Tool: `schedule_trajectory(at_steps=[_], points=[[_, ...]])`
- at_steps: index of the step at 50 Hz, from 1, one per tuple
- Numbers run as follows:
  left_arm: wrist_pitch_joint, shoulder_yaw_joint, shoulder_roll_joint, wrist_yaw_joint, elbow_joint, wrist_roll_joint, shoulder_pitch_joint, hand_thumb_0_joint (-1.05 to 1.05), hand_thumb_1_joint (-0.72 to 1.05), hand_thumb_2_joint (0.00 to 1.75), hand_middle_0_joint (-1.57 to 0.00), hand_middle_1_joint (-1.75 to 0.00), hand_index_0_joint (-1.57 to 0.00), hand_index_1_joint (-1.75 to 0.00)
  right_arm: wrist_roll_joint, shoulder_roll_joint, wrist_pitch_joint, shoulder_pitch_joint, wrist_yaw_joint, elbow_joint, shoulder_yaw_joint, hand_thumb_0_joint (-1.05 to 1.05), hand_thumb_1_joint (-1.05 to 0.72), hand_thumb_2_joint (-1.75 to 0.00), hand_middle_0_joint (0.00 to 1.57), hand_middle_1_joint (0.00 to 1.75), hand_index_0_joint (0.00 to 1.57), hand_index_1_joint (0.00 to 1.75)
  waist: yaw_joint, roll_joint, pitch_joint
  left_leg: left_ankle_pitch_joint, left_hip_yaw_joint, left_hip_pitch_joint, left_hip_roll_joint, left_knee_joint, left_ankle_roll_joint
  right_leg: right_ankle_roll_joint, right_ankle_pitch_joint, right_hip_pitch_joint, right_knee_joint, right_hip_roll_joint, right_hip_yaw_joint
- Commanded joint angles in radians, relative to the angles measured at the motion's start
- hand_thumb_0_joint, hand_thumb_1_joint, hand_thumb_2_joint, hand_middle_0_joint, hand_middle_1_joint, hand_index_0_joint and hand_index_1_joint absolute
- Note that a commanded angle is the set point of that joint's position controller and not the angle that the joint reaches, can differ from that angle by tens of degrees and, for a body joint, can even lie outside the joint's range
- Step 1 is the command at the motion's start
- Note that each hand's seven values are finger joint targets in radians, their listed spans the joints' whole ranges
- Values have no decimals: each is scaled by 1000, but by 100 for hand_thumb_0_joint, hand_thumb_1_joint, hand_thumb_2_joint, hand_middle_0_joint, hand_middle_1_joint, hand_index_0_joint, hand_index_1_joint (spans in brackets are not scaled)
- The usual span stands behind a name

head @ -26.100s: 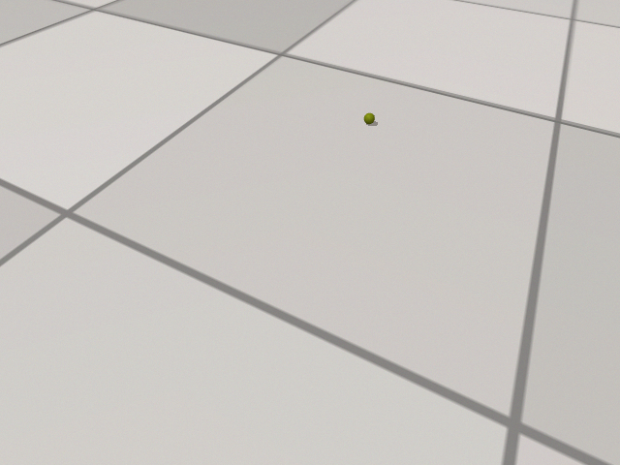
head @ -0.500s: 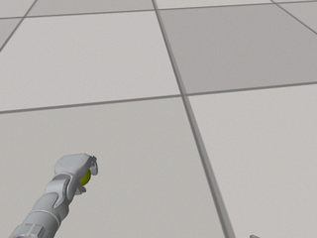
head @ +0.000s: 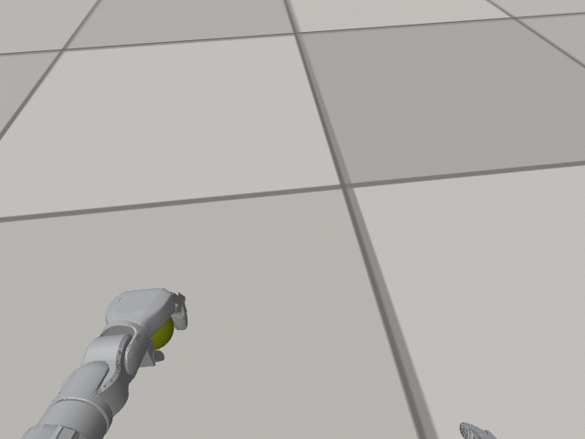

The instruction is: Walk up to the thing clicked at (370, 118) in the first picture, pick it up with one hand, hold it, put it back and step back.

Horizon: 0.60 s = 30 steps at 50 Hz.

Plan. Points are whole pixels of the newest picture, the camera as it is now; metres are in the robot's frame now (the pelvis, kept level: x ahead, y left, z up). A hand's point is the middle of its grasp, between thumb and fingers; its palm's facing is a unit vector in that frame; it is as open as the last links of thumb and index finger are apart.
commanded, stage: hold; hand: left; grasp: from above
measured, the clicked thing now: (152, 329) +0.32 +0.23 -0.06
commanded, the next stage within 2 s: crouch in 1.02 s
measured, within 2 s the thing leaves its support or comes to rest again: neither
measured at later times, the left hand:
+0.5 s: hand (148, 348) +0.28 +0.22 -0.03, palm faces -0.43 -0.07 -0.90, open 7.5 cm
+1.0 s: hand (148, 344) +0.29 +0.22 -0.03, palm faces -0.45 -0.07 -0.89, open 7.5 cm
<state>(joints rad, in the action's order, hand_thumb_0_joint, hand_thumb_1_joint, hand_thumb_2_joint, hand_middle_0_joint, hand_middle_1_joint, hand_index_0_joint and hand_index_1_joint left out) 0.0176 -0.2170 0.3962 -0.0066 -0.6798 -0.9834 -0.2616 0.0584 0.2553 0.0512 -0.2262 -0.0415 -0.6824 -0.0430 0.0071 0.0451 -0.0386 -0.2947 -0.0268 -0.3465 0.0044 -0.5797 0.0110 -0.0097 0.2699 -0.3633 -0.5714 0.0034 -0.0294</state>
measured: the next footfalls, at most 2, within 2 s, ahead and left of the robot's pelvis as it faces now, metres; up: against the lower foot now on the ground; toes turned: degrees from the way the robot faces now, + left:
none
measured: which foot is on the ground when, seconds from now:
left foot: down 0.00-1.00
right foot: down 0.00-1.00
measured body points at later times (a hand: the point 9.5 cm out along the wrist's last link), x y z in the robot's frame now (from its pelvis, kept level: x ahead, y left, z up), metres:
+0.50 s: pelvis -0.01 +0.00 +0.01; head -0.01 -0.02 +0.45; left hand +0.30 +0.22 +0.02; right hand +0.13 -0.26 -0.11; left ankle +0.00 +0.11 -0.73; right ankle +0.01 -0.13 -0.73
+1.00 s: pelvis -0.01 +0.00 +0.01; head +0.00 -0.02 +0.46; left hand +0.30 +0.22 +0.02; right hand +0.14 -0.25 -0.11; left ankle +0.00 +0.11 -0.73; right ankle +0.01 -0.13 -0.73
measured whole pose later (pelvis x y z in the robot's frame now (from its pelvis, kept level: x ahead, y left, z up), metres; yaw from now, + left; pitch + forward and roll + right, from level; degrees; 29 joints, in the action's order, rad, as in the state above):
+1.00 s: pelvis -0.01 +0.00 +0.01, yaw +0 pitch +1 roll +0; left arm 0.03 -0.23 0.40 0.03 -0.63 -0.97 -0.25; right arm 0.07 0.24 0.06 -0.19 -0.05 -0.68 -0.03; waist -0.01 0.04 -0.01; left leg -0.24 -0.03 -0.26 0.00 -0.48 0.01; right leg -0.01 0.22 -0.28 -0.49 0.00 -0.03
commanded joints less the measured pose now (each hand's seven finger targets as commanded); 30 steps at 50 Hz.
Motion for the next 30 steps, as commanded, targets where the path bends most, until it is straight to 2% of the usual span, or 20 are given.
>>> schedule_trajectory(at_steps=[1,2,3,4,5,6,8,10,12,14,18,19,20,21,22,25,27,30], points=[[-10,99,212,-39,196,-2,-322,0,45,73,-76,-89,-82,-83,6,138,-33,53,-17,128,-37,0,-91,-90,20,30,20,30,7,-19,-249,258,1,139,-18,87,5,24,-212,98,83,34,10],[-9,103,210,-40,187,0,-315,0,45,74,-76,-90,-82,-83,4,136,-32,58,-18,130,-37,0,-91,-90,20,30,20,30,3,-18,-229,243,2,131,-18,90,5,22,-199,97,91,33,12],[-10,88,197,-39,207,-3,-317,0,45,73,-76,-88,-82,-82,5,136,-34,63,-17,133,-36,0,-91,-90,20,30,20,30,8,-25,-235,242,2,143,-17,96,6,24,-197,97,91,34,11],[-8,95,205,-40,181,-1,-299,0,46,74,-77,-90,-83,-84,6,139,-34,65,-18,132,-35,0,-91,-90,20,30,20,30,0,-28,-215,225,5,128,-17,101,4,24,-178,99,97,33,13],[-11,93,206,-38,213,-4,-324,0,45,74,-76,-90,-82,-84,7,135,-34,74,-18,139,-35,0,-91,-90,20,30,20,30,-2,-13,-226,221,2,140,-19,106,5,26,-175,99,101,31,10],[-11,110,221,-39,192,-1,-311,0,46,74,-77,-90,-83,-84,6,137,-33,80,-19,138,-35,0,-91,-90,20,30,20,30,-4,-31,-213,205,2,133,-21,106,8,21,-159,101,113,29,11],[-13,88,202,-30,223,2,-322,0,45,75,-76,-90,-82,-84,7,132,-34,85,-19,142,-31,0,-91,-90,20,30,20,30,-1,-20,-223,205,0,144,-21,114,8,23,-162,109,115,27,7],[-11,101,215,-30,219,0,-314,0,47,76,-77,-93,-83,-86,8,133,-33,92,-20,143,-31,0,-91,-90,20,30,20,30,-4,-22,-212,191,2,144,-20,119,7,21,-142,103,121,29,9],[-10,92,204,-29,238,2,-308,0,49,75,-78,-92,-84,-86,8,133,-34,101,-20,147,-28,0,-91,-90,20,30,20,30,-3,-35,-212,182,0,149,-23,125,9,19,-138,111,129,26,6],[-9,96,213,-27,254,0,-336,0,47,76,-76,-93,-83,-86,8,130,-35,100,-22,144,-27,0,-91,-90,20,30,20,30,-2,-8,-227,189,-1,165,-20,128,7,22,-143,112,128,27,5],[-1,107,221,-22,240,-2,-303,0,45,74,-76,-90,-82,-84,11,130,-36,113,-23,145,-25,0,-91,-90,20,30,20,30,-14,-25,-209,182,-1,162,-20,141,7,23,-132,125,139,26,7],[-4,91,209,-15,275,4,-339,0,47,74,-75,-92,-82,-85,11,129,-35,112,-23,149,-25,0,-90,-90,20,30,20,30,-6,-13,-220,183,-4,172,-20,140,8,21,-137,119,142,26,5],[2,87,194,-12,218,10,-281,0,46,75,-76,-92,-82,-86,10,129,-35,114,-23,146,-21,0,-91,-90,20,30,20,30,-4,-50,-184,168,4,157,-16,145,9,20,-119,123,145,29,10],[0,65,180,-6,244,8,-295,0,47,74,-76,-93,-82,-87,12,127,-37,121,-22,151,-20,0,-91,-90,20,30,20,30,-5,-50,-176,160,4,154,-17,152,10,21,-115,118,147,27,10],[0,96,206,-7,235,10,-282,0,46,74,-76,-91,-82,-85,13,132,-36,122,-24,151,-22,0,-91,-90,20,30,20,30,-10,-35,-178,155,2,160,-19,153,8,21,-110,123,152,24,6],[-5,71,189,0,246,7,-298,0,43,73,-73,-94,-80,-87,12,128,-36,126,-23,154,-17,0,-91,-90,20,30,20,30,-8,-30,-168,145,10,156,-15,164,5,24,-100,114,150,27,9],[-6,107,222,-3,230,3,-288,0,43,74,-74,-92,-80,-86,13,128,-36,131,-25,157,-17,0,-91,-90,20,30,20,30,-20,-17,-162,129,12,150,-15,170,3,25,-81,117,155,26,9],[-10,87,195,-4,261,8,-284,0,46,75,-75,-95,-82,-88,12,125,-38,132,-25,161,-14,0,-91,-90,20,30,20,30,-10,-33,-177,136,4,160,-21,162,7,21,-86,122,160,24,5]])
